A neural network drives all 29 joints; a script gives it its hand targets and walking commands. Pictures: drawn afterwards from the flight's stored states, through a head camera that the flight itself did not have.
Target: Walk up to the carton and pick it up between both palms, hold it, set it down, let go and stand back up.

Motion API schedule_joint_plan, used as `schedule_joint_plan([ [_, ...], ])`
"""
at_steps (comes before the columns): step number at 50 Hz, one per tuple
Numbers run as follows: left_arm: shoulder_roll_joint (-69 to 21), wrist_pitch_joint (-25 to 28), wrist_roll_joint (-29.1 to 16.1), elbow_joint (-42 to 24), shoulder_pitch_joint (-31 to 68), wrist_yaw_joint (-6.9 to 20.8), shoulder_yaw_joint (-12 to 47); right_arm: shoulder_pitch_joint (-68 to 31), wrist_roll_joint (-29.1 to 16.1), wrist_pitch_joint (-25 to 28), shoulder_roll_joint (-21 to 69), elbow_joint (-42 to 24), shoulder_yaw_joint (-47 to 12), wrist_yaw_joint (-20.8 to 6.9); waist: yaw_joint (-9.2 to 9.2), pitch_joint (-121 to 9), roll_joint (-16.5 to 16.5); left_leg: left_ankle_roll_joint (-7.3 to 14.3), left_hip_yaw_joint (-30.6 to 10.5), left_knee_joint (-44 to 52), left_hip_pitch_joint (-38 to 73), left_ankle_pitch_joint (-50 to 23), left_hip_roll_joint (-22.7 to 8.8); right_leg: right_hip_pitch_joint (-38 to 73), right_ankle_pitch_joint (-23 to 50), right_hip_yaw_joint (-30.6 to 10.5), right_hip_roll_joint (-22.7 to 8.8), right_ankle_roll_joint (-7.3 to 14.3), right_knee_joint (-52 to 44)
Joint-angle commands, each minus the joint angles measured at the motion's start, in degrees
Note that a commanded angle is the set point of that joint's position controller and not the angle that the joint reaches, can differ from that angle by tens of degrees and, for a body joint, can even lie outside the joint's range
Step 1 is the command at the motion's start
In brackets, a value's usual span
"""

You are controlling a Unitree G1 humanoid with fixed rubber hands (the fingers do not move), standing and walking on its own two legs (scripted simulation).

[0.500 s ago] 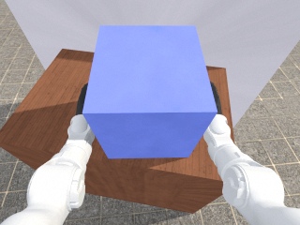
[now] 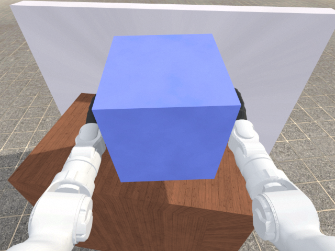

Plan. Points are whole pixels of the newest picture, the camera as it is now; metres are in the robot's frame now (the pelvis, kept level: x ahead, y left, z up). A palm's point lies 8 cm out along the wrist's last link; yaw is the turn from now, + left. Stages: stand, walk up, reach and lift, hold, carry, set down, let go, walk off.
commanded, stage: reach and lift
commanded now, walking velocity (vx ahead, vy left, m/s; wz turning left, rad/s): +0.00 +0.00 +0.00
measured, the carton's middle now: (165, 109) +0.47 +0.00 +0.14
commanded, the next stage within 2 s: hold in 1.80 s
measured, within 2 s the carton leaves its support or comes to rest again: neither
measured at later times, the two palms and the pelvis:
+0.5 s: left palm (86, 126) +0.38 +0.18 +0.17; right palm (241, 121) +0.37 -0.17 +0.17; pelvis -0.02 +0.00 +0.00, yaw +0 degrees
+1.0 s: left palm (83, 118) +0.37 +0.18 +0.20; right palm (247, 109) +0.37 -0.18 +0.21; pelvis +0.00 +0.00 +0.00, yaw +0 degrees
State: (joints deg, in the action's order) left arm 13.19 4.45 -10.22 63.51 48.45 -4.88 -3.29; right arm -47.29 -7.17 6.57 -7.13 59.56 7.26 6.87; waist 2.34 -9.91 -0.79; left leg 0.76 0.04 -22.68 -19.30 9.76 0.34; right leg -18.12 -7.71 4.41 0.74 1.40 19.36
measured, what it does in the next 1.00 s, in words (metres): stands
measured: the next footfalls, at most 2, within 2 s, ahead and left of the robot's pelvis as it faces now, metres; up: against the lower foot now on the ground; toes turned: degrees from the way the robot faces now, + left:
none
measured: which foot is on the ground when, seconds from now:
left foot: down 0.00-1.00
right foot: down 0.00-1.00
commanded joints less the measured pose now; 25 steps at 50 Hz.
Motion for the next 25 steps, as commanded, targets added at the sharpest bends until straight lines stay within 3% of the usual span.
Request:
schedule_joint_plan([
  [1, -38.37, -1.96, 6.03, -21.69, 49.58, 11.65, 8.29, -41.67, 2.64, -4.09, 35.91, -12.41, -14.26, -7.86, -0.14, -24.47, 1.99, -2.93, -1.4, 3.73, 13.65, -15.25, 1.06, 20.17, 13.38, -4.11, -0.13, -1.8, -2.35],
  [6, -37.98, -11.6, 10.9, -23.7, 47.39, 13.14, 2.76, -42.61, 3.83, -7.54, 32.17, -10.91, -7.99, -8.3, -0.42, -15.72, 0.7, -3.05, 0.33, 7.39, 17.42, -10.65, 0.74, 20.22, 7.33, -2.94, -0.45, -1.82, -5.35],
  [12, -39.08, -18.87, 13.82, -30.71, 45.59, 13.35, 2.7, -42.41, 5.8, -8.31, 28.93, -11.76, -3.27, -9.42, 0.75, -14.16, -2.7, -3.85, 1.51, 8.25, 21.16, -9.35, 0.32, 18.1, 3.63, -0.87, -0.13, -1.72, -6.49],
  [18, -39.86, -21.97, 13.94, -37.19, 42.99, 12.62, 5.37, -43.34, 5.97, -7.72, 28.78, -16.94, -4.94, -10.37, 0.77, -16.82, -2.68, -3.78, 1.69, 7.34, 21.49, -10.32, 0.73, 18.73, 4.29, -0.04, 0.12, -2.11, -5.7],
  [25, -41.24, -25.9, 11.33, -44.85, 42.15, 11.36, 10.64, -45.79, 2.61, -9.34, 29.67, -25.28, -10.42, -10.6, 1.0, -20.89, -2.34, -3.33, 0.68, 5.98, 22.02, -10.87, 1.0, 17.32, 4.48, -0.24, 0.67, -2.22, -5.0],
])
